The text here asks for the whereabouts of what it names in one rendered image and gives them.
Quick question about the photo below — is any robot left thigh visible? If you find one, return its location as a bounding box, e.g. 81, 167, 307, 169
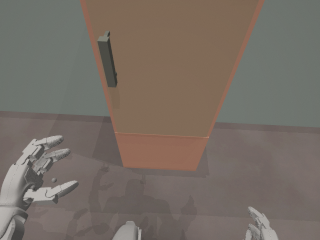
112, 224, 142, 240

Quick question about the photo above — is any handle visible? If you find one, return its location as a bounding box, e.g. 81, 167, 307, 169
97, 30, 118, 88

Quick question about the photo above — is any cupboard door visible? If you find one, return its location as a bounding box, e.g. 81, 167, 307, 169
85, 0, 259, 137

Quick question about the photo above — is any left robot forearm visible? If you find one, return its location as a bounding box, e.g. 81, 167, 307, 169
0, 205, 29, 240

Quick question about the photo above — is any robot right hand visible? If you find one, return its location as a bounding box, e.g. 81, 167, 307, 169
245, 206, 279, 240

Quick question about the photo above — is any robot left hand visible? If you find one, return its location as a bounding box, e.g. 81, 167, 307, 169
0, 135, 79, 211

